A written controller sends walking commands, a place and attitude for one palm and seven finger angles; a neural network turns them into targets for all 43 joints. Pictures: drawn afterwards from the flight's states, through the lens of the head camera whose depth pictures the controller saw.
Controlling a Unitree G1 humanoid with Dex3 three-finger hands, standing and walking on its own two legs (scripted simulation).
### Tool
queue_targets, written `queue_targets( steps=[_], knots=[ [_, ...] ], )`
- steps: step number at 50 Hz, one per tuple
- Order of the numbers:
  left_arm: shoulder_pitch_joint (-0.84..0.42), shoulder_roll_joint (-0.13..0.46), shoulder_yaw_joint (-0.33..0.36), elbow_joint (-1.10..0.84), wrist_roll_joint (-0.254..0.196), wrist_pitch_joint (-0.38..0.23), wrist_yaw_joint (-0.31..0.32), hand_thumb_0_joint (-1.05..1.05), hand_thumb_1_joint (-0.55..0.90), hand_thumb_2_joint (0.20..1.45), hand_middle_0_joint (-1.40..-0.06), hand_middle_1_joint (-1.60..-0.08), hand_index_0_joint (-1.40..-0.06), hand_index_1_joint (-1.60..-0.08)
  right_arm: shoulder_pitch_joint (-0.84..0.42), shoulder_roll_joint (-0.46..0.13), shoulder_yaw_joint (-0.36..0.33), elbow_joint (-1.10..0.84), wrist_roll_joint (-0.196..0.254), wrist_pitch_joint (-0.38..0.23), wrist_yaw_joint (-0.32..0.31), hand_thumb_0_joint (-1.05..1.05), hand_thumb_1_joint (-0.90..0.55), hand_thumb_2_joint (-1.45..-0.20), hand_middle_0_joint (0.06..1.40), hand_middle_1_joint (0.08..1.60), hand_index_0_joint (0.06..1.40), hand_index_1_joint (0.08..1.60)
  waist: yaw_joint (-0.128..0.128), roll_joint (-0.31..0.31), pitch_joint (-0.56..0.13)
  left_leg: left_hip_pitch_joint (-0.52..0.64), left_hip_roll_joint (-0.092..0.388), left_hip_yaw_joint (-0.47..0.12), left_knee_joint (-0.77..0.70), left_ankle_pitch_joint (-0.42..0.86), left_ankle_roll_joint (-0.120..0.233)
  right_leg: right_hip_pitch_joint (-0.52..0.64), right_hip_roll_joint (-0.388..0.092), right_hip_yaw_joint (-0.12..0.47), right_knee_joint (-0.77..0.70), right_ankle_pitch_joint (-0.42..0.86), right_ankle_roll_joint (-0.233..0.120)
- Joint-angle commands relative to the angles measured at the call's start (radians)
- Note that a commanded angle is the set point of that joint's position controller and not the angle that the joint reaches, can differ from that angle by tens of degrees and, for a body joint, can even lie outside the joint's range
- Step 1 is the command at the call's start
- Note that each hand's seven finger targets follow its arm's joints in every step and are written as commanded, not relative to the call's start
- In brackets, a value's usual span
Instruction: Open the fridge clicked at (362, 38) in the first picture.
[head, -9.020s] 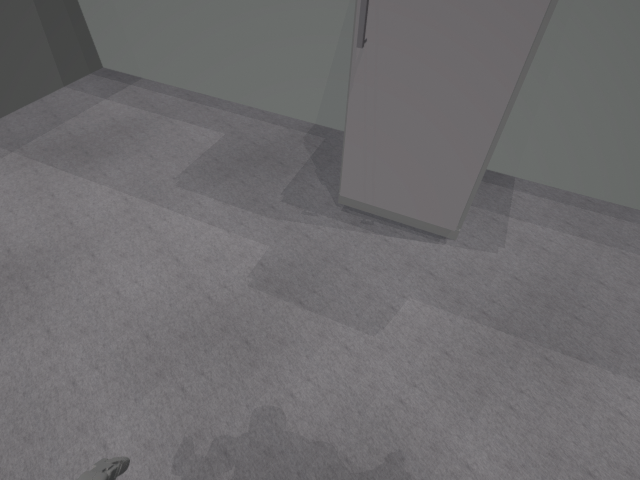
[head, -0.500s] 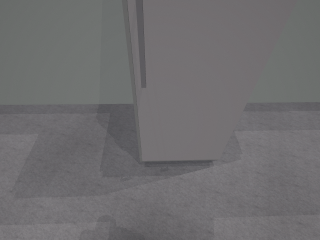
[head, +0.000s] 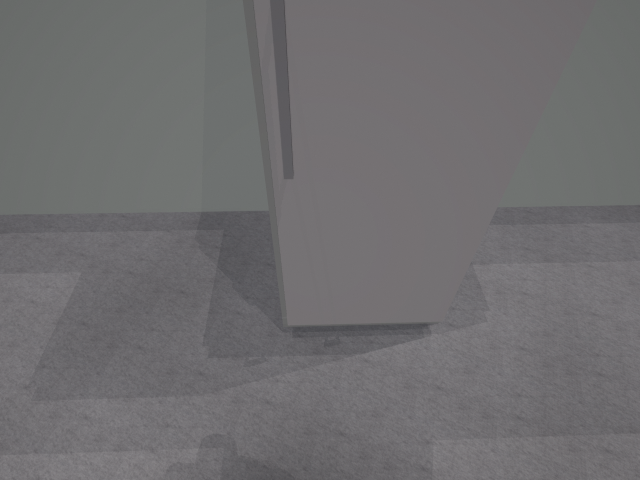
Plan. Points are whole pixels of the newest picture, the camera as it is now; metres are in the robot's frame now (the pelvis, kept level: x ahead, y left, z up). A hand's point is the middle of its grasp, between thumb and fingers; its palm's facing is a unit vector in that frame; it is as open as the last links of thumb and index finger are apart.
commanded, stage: look again from close up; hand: left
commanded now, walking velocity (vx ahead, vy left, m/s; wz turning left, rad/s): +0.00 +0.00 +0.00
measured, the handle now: (283, 91) +0.67 +0.11 +0.16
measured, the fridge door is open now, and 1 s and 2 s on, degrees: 0 0 0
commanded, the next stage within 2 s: shuffle to correct the standing spot in 1.02 s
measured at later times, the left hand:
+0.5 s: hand out of the picture +0.01 +0.15 -0.17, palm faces +0.04 -0.98 -0.17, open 7.4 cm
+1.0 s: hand out of the picture +0.00 +0.15 -0.17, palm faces +0.03 -0.99 -0.16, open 7.4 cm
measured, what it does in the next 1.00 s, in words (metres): stands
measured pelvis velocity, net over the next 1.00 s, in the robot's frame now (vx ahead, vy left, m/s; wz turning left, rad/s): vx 0.02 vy -0.01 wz -0.01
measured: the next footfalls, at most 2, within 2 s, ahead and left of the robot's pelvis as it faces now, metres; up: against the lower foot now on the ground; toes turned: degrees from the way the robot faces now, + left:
left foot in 1.60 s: +0.17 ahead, +0.12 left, +0.00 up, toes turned +13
right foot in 1.90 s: +0.31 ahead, -0.16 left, +0.00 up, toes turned -2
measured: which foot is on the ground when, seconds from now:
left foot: down 0.00-1.00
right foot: down 0.00-1.00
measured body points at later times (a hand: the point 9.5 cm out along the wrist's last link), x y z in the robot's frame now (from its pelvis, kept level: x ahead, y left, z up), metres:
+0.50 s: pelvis +0.02 -0.01 +0.00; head +0.02 -0.01 +0.45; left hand +0.01 +0.20 -0.16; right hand +0.00 -0.21 -0.16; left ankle +0.04 +0.10 -0.74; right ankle +0.01 -0.13 -0.74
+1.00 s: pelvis +0.02 -0.01 +0.00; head +0.03 -0.01 +0.45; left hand +0.00 +0.20 -0.16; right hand +0.01 -0.22 -0.16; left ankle +0.04 +0.10 -0.74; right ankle +0.01 -0.13 -0.74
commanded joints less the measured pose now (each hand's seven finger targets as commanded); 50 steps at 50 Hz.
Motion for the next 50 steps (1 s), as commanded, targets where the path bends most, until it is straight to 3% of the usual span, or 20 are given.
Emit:
queue_targets(
  steps=[1, 8, 15, 18, 26, 34, 38, 50],
  knots=[
    [0.071, 0.098, 0.019, -0.031, 0.004, -0.010, 0.007, 0.000, 0.900, 0.900, -0.200, -0.300, -0.200, -0.300, 0.069, -0.079, -0.014, -0.020, -0.006, -0.006, -0.007, 0.000, -0.900, -0.900, 0.200, 0.300, 0.200, 0.300, -0.010, -0.007, 0.081, -0.035, 0.097, -0.113, -0.122, -0.123, 0.000, -0.078, -0.069, 0.080, -0.108, -0.080, -0.035],
    [0.061, 0.097, 0.020, -0.041, 0.001, -0.014, 0.007, 0.000, 0.900, 0.900, -0.200, -0.300, -0.200, -0.300, 0.076, -0.072, -0.011, -0.017, -0.008, -0.010, -0.007, 0.000, -0.900, -0.900, 0.200, 0.300, 0.200, 0.300, -0.011, -0.016, 0.060, -0.016, 0.092, -0.095, -0.090, -0.051, -0.001, -0.073, -0.075, 0.091, -0.108, -0.054, -0.041],
    [0.047, 0.097, 0.020, -0.045, -0.001, -0.017, 0.010, 0.000, 0.900, 0.900, -0.200, -0.300, -0.200, -0.300, 0.076, -0.069, -0.006, -0.012, -0.005, -0.018, -0.011, 0.000, -0.900, -0.900, 0.200, 0.300, 0.200, 0.300, -0.006, -0.020, 0.032, -0.002, 0.102, -0.090, -0.074, 0.060, -0.001, -0.019, -0.075, 0.081, -0.090, 0.061, -0.040],
    [0.041, 0.098, 0.020, -0.042, -0.002, -0.015, 0.009, 0.000, 0.900, 0.900, -0.200, -0.300, -0.200, -0.300, 0.078, -0.069, -0.004, -0.006, -0.006, -0.018, -0.012, 0.000, -0.900, -0.900, 0.200, 0.300, 0.200, 0.300, -0.005, 0.003, 0.045, -0.004, 0.104, -0.092, -0.084, 0.055, -0.001, -0.016, -0.072, 0.080, -0.090, 0.059, -0.040],
    [0.038, 0.102, 0.019, -0.043, -0.001, -0.015, 0.009, 0.000, 0.900, 0.900, -0.200, -0.300, -0.200, -0.300, 0.075, -0.071, -0.003, -0.003, -0.006, -0.015, -0.011, 0.000, -0.900, -0.900, 0.200, 0.300, 0.200, 0.300, -0.007, -0.011, 0.065, 0.004, 0.104, -0.090, -0.093, 0.027, -0.003, -0.028, -0.072, 0.082, -0.107, 0.032, -0.038],
    [0.047, 0.104, 0.019, -0.040, 0.000, -0.016, 0.009, 0.000, 0.900, 0.900, -0.200, -0.300, -0.200, -0.300, 0.075, -0.079, -0.003, -0.005, -0.005, -0.018, -0.013, 0.000, -0.900, -0.900, 0.200, 0.300, 0.200, 0.300, -0.005, -0.010, 0.038, 0.025, 0.107, -0.091, -0.089, 0.057, -0.001, -0.011, -0.071, 0.083, -0.106, 0.058, -0.038],
    [0.044, 0.100, 0.019, -0.036, -0.001, -0.016, 0.008, 0.000, 0.900, 0.900, -0.200, -0.300, -0.200, -0.300, 0.071, -0.078, -0.003, -0.004, -0.006, -0.017, -0.013, 0.000, -0.900, -0.900, 0.200, 0.300, 0.200, 0.300, -0.008, -0.012, 0.066, 0.019, 0.105, -0.091, -0.101, 0.021, -0.003, -0.031, -0.070, 0.084, -0.114, 0.027, -0.038],
    [0.052, 0.098, 0.019, -0.031, 0.000, -0.015, 0.008, 0.000, 0.900, 0.900, -0.200, -0.300, -0.200, -0.300, 0.077, -0.082, -0.002, -0.008, -0.007, -0.021, -0.015, 0.000, -0.900, -0.900, 0.200, 0.300, 0.200, 0.300, -0.006, 0.003, 0.049, 0.030, 0.109, -0.093, -0.107, 0.040, 0.000, -0.017, -0.069, 0.080, -0.109, 0.044, -0.036]
  ],
)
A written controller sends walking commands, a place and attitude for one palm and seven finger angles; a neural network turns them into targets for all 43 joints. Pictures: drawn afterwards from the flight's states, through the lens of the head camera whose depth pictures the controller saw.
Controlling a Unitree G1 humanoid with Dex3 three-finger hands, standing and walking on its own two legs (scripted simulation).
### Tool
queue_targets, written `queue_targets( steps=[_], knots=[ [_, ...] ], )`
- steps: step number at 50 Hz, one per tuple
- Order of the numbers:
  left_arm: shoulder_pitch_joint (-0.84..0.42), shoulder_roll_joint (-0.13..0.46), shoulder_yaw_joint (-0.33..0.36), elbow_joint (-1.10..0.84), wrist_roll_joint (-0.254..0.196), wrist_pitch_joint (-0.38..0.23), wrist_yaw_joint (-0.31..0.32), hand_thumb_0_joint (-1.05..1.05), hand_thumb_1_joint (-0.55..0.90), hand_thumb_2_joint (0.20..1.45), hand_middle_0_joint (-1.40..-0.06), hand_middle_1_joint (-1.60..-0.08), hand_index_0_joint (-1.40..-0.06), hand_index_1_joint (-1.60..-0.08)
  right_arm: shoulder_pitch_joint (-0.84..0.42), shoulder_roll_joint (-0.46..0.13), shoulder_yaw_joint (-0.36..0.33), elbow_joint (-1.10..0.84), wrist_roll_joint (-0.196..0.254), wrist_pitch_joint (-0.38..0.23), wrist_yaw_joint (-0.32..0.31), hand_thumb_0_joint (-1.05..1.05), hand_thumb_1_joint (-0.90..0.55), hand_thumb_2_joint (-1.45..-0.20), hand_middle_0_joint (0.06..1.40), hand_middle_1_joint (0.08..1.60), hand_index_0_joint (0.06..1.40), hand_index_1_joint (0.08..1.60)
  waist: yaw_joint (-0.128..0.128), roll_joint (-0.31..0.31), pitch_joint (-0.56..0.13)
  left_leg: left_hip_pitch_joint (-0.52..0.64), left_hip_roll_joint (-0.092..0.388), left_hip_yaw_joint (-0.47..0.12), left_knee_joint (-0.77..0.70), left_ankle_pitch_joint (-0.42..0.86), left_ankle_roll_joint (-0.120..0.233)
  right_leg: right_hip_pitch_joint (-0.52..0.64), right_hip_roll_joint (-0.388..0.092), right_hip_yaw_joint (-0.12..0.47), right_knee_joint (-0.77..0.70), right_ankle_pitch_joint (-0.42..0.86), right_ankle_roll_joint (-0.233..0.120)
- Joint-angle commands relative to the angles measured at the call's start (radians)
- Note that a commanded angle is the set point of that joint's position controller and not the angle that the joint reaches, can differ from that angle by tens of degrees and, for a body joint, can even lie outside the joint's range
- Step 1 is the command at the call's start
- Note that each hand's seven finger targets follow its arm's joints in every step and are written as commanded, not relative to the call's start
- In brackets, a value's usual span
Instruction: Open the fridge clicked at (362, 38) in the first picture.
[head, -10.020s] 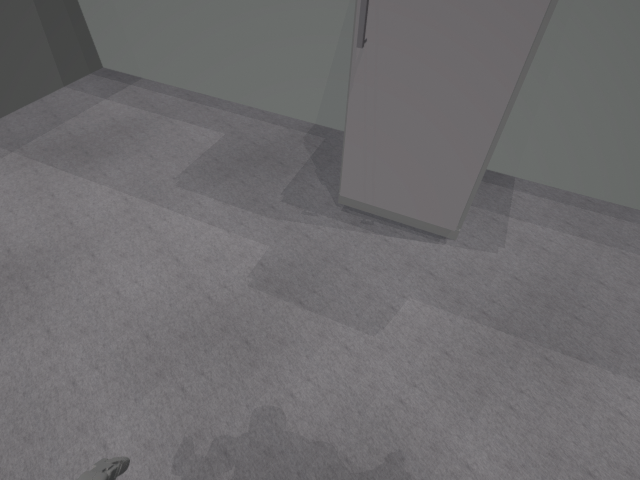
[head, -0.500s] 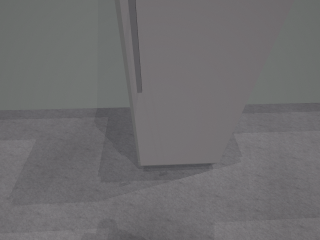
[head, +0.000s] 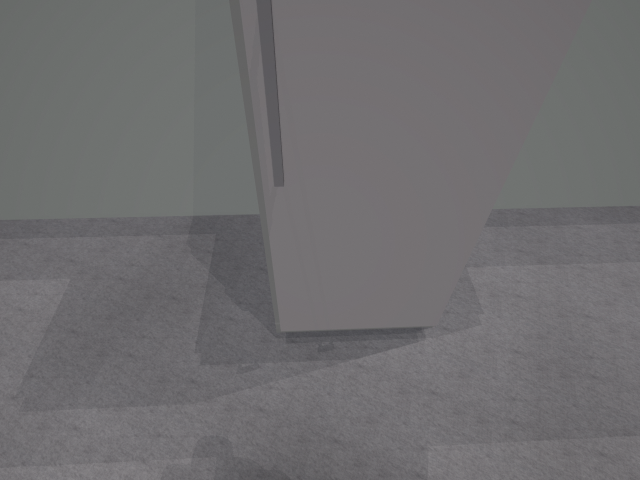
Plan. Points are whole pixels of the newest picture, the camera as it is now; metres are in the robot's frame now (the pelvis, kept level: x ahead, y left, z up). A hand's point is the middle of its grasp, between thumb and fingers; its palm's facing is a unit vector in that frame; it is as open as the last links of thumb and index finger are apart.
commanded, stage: look again from close up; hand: left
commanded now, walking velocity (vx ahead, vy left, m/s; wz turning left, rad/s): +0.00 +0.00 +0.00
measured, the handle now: (272, 98) +0.65 +0.12 +0.16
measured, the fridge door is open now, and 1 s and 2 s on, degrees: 0 0 0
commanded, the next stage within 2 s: shuffle to correct the standing spot in 0.02 s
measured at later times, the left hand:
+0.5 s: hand out of the picture -0.01 +0.14 -0.18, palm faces +0.19 -0.97 -0.17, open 7.4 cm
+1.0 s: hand (237, 435) +0.22 +0.15 -0.18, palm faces +0.21 -0.95 -0.24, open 7.3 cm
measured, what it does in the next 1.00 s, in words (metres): walks ahead: left foot, then right foot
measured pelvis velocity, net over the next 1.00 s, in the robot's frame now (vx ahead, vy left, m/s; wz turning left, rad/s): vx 0.22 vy -0.05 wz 0.14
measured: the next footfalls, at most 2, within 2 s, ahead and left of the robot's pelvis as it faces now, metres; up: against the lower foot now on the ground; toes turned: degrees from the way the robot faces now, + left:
left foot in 0.60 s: +0.15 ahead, +0.13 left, +0.00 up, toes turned +13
right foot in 0.90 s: +0.29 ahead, -0.15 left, +0.00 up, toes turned -1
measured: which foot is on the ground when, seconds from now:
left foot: down 0.00-0.40, up 0.42-0.58, down 0.60-0.90, up 0.92-1.00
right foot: down 0.00-0.60, up 0.62-0.88, down 0.90-1.00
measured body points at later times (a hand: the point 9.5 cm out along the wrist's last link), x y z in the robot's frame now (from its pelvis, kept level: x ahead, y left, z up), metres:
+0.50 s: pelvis +0.06 -0.01 -0.01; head +0.07 -0.01 +0.44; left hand -0.02 +0.19 -0.17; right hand +0.04 -0.24 -0.17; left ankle +0.03 +0.10 -0.71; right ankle -0.01 -0.12 -0.74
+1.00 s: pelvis +0.22 -0.05 -0.02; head +0.25 -0.06 +0.43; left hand +0.21 +0.20 -0.17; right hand +0.25 -0.27 -0.19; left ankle +0.13 +0.07 -0.69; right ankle +0.25 -0.15 -0.74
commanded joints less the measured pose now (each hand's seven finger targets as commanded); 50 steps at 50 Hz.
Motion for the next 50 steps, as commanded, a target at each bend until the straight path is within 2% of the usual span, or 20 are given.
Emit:
queue_targets(
  steps=[1, 6, 12, 16, 18, 20, 21, 25, 28, 29, 30, 31, 32, 35, 38, 42, 43, 45, 46, 50],
  knots=[
    [0.085, 0.095, 0.018, -0.024, 0.004, -0.007, 0.007, 0.000, 0.900, 0.900, -0.200, -0.300, -0.200, -0.300, 0.071, -0.087, -0.014, -0.018, -0.004, -0.009, -0.009, 0.000, -0.900, -0.900, 0.200, 0.300, 0.200, 0.300, -0.002, 0.006, 0.060, -0.014, 0.097, -0.099, -0.097, 0.058, 0.009, -0.057, -0.082, 0.071, -0.089, 0.057, -0.027],
    [0.084, 0.094, 0.018, -0.025, 0.004, -0.007, 0.006, 0.000, 0.900, 0.900, -0.200, -0.300, -0.200, -0.300, 0.075, -0.088, -0.016, -0.018, -0.005, -0.008, -0.009, 0.000, -0.900, -0.900, 0.200, 0.300, 0.200, 0.300, -0.004, -0.007, 0.068, -0.015, 0.096, -0.099, -0.100, 0.041, 0.009, -0.067, -0.080, 0.075, -0.091, 0.045, -0.028],
    [0.102, 0.089, 0.036, -0.035, 0.022, 0.011, -0.012, 0.000, 0.900, 0.900, -0.200, -0.300, -0.200, -0.300, 0.088, -0.120, -0.041, -0.021, -0.021, 0.010, -0.006, 0.000, -0.900, -0.900, 0.200, 0.300, 0.200, 0.300, -0.003, 0.048, 0.131, -0.149, 0.133, -0.199, -0.189, -0.478, 0.056, -0.130, -0.031, 0.009, 0.002, -0.315, -0.025],
    [0.162, 0.080, 0.051, -0.037, 0.024, 0.008, -0.023, 0.000, 0.900, 0.900, -0.200, -0.300, -0.200, -0.300, 0.084, -0.118, -0.053, -0.048, -0.021, 0.005, -0.008, 0.000, -0.900, -0.900, 0.200, 0.300, 0.200, 0.300, 0.017, 0.036, 0.137, -0.237, 0.135, -0.233, -0.142, -0.471, 0.083, -0.079, -0.038, 0.014, 0.032, -0.283, -0.047],
    [0.207, 0.100, 0.060, -0.029, 0.021, 0.001, -0.021, 0.000, 0.900, 0.900, -0.200, -0.300, -0.200, -0.300, 0.064, -0.087, -0.048, -0.066, -0.020, -0.001, -0.007, 0.000, -0.900, -0.900, 0.200, 0.300, 0.200, 0.300, 0.039, -0.069, 0.135, -0.348, 0.060, -0.133, 0.036, -0.361, 0.058, 0.022, -0.110, 0.128, -0.065, -0.347, -0.093],
    [0.262, 0.153, 0.075, -0.022, 0.017, -0.011, -0.006, 0.000, 0.900, 0.900, -0.200, -0.300, -0.200, -0.300, 0.008, -0.047, -0.041, -0.104, -0.020, -0.013, 0.002, 0.000, -0.900, -0.900, 0.200, 0.300, 0.200, 0.300, 0.061, -0.239, 0.109, -0.482, 0.020, 0.026, 0.346, -0.238, 0.032, 0.138, -0.303, 0.338, -0.232, -0.411, -0.175],
    [0.263, 0.147, 0.074, -0.023, 0.018, -0.020, -0.004, 0.000, 0.900, 0.900, -0.200, -0.300, -0.200, -0.300, -0.033, -0.063, -0.048, -0.118, -0.021, -0.018, 0.007, 0.000, -0.900, -0.900, 0.200, 0.300, 0.200, 0.300, 0.060, -0.188, 0.123, -0.510, 0.049, 0.011, 0.475, -0.282, 0.033, 0.126, -0.341, 0.360, -0.251, -0.332, -0.213],
    [0.185, 0.124, 0.070, -0.026, 0.034, -0.035, -0.001, 0.000, 0.900, 0.900, -0.200, -0.300, -0.200, -0.300, -0.037, -0.030, -0.047, -0.129, -0.012, -0.028, 0.019, 0.000, -0.900, -0.900, 0.200, 0.300, 0.200, 0.300, 0.007, -0.074, 0.149, -0.437, 0.102, 0.012, 0.420, -0.300, 0.033, 0.077, -0.316, 0.167, -0.132, 0.092, -0.220],
    [0.134, 0.116, 0.058, -0.020, 0.014, -0.030, -0.011, 0.000, 0.900, 0.900, -0.200, -0.300, -0.200, -0.300, 0.205, -0.029, -0.044, -0.047, -0.021, -0.042, 0.009, 0.000, -0.900, -0.900, 0.200, 0.300, 0.200, 0.300, -0.098, -0.037, 0.039, 0.041, 0.013, 0.120, 0.083, -0.005, 0.039, -0.090, -0.150, -0.059, 0.195, 0.355, -0.119],
    [0.148, 0.079, 0.052, -0.034, 0.008, -0.030, -0.020, 0.000, 0.900, 0.900, -0.200, -0.300, -0.200, -0.300, 0.321, -0.116, -0.065, -0.010, -0.029, -0.050, -0.005, 0.000, -0.900, -0.900, 0.200, 0.300, 0.200, 0.300, -0.125, 0.141, -0.041, 0.245, 0.165, -0.108, 0.031, 0.094, 0.095, -0.258, -0.077, -0.116, 0.442, 0.216, -0.058],
    [0.126, 0.045, 0.039, -0.074, 0.003, -0.029, -0.025, 0.000, 0.900, 0.900, -0.200, -0.300, -0.200, -0.300, 0.399, -0.209, -0.082, 0.002, -0.033, -0.051, -0.020, 0.000, -0.900, -0.900, 0.200, 0.300, 0.200, 0.300, -0.133, 0.317, -0.062, 0.334, 0.431, -0.469, -0.097, 0.292, 0.207, -0.473, 0.010, -0.122, 0.697, -0.282, -0.017],
    [0.090, 0.083, 0.048, -0.093, 0.015, -0.020, -0.022, 0.000, 0.900, 0.900, -0.200, -0.300, -0.200, -0.300, 0.364, -0.238, -0.085, -0.005, -0.026, -0.036, -0.023, 0.000, -0.900, -0.900, 0.200, 0.300, 0.200, 0.300, -0.124, 0.198, -0.054, 0.277, 0.492, -0.506, -0.132, 0.256, 0.267, -0.484, -0.023, -0.017, 0.825, -0.325, -0.043],
    [0.050, 0.077, 0.052, -0.099, 0.024, -0.019, -0.023, 0.000, 0.900, 0.900, -0.200, -0.300, -0.200, -0.300, 0.284, -0.225, -0.086, -0.024, -0.027, -0.035, -0.017, 0.000, -0.900, -0.900, 0.200, 0.300, 0.200, 0.300, -0.097, 0.075, 0.017, 0.130, 0.469, -0.431, -0.158, 0.118, 0.250, -0.490, -0.055, 0.001, 0.846, -0.280, -0.044],
    [0.042, 0.050, 0.059, -0.094, 0.023, -0.003, -0.038, 0.000, 0.900, 0.900, -0.200, -0.300, -0.200, -0.300, 0.106, -0.151, -0.060, -0.065, -0.026, -0.053, -0.023, 0.000, -0.900, -0.900, 0.200, 0.300, 0.200, 0.300, -0.026, 0.133, 0.111, -0.075, 0.398, -0.254, -0.180, 0.121, 0.181, -0.429, -0.130, 0.041, 0.720, -0.164, -0.017],
    [0.080, 0.022, 0.056, -0.083, 0.014, 0.011, -0.050, 0.000, 0.900, 0.900, -0.200, -0.300, -0.200, -0.300, 0.023, -0.174, -0.069, -0.086, -0.030, -0.049, -0.023, 0.000, -0.900, -0.900, 0.200, 0.300, 0.200, 0.300, 0.008, 0.132, 0.052, -0.123, 0.313, -0.089, -0.144, 0.080, 0.137, -0.258, -0.101, -0.028, 0.427, -0.130, -0.004],
    [0.143, 0.049, 0.063, -0.048, 0.020, 0.003, -0.050, 0.000, 0.900, 0.900, -0.200, -0.300, -0.200, -0.300, 0.009, -0.183, -0.087, -0.082, -0.030, -0.021, -0.011, 0.000, -0.900, -0.900, 0.200, 0.300, 0.200, 0.300, 0.037, 0.053, 0.020, -0.188, 0.229, -0.022, 0.003, -0.129, 0.066, -0.026, -0.005, -0.154, 0.158, 0.058, 0.011],
    [0.180, 0.087, 0.072, -0.037, 0.021, 0.000, -0.045, 0.000, 0.900, 0.900, -0.200, -0.300, -0.200, -0.300, 0.015, -0.162, -0.084, -0.080, -0.029, -0.017, -0.008, 0.000, -0.900, -0.900, 0.200, 0.300, 0.200, 0.300, 0.057, -0.003, 0.030, -0.241, 0.186, 0.016, 0.103, -0.189, 0.040, 0.044, -0.022, -0.117, 0.093, 0.045, 0.003],
    [0.231, 0.245, 0.103, -0.043, 0.023, -0.010, -0.025, 0.000, 0.900, 0.900, -0.200, -0.300, -0.200, -0.300, 0.012, -0.058, -0.062, -0.121, -0.015, -0.008, 0.000, 0.000, -0.900, -0.900, 0.200, 0.300, 0.200, 0.300, 0.084, -0.360, -0.023, -0.421, 0.037, 0.118, 0.576, -0.441, -0.012, 0.128, -0.346, 0.352, -0.160, -0.023, -0.159],
    [0.217, 0.241, 0.102, -0.055, 0.017, -0.004, -0.019, 0.000, 0.900, 0.900, -0.200, -0.300, -0.200, -0.300, -0.036, -0.077, -0.065, -0.138, -0.015, -0.002, -0.004, 0.000, -0.900, -0.900, 0.200, 0.300, 0.200, 0.300, 0.092, -0.241, -0.011, -0.430, 0.068, 0.035, 0.707, -0.459, -0.003, 0.085, -0.367, 0.374, -0.191, -0.055, -0.221],
    [0.015, 0.158, 0.085, -0.106, 0.033, -0.001, 0.002, 0.000, 0.900, 0.900, -0.200, -0.300, -0.200, -0.300, -0.058, -0.069, -0.064, -0.132, -0.014, 0.001, 0.001, 0.000, -0.900, -0.900, 0.200, 0.300, 0.200, 0.300, 0.006, -0.157, 0.029, -0.335, 0.131, 0.020, 0.633, -0.376, -0.013, -0.041, -0.279, 0.112, -0.072, 0.373, -0.220]
  ],
)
